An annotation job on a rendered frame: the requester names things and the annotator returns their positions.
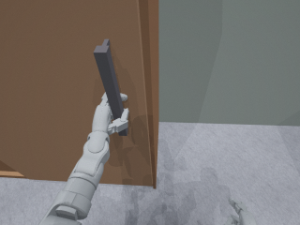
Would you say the handle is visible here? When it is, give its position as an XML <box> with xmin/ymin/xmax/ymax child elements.
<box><xmin>93</xmin><ymin>38</ymin><xmax>128</xmax><ymax>136</ymax></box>

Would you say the robot left upper arm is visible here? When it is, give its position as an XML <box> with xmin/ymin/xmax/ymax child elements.
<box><xmin>41</xmin><ymin>215</ymin><xmax>82</xmax><ymax>225</ymax></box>

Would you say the left robot forearm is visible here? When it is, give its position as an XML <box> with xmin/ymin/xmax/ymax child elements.
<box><xmin>38</xmin><ymin>131</ymin><xmax>110</xmax><ymax>225</ymax></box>

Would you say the left robot hand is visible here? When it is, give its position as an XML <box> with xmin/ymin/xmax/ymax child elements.
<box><xmin>92</xmin><ymin>92</ymin><xmax>129</xmax><ymax>136</ymax></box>

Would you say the wardrobe door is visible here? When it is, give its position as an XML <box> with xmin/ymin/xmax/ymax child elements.
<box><xmin>0</xmin><ymin>160</ymin><xmax>16</xmax><ymax>172</ymax></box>
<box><xmin>0</xmin><ymin>0</ymin><xmax>153</xmax><ymax>187</ymax></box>

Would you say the right robot hand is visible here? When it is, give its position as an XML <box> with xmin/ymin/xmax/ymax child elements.
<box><xmin>223</xmin><ymin>197</ymin><xmax>258</xmax><ymax>225</ymax></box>

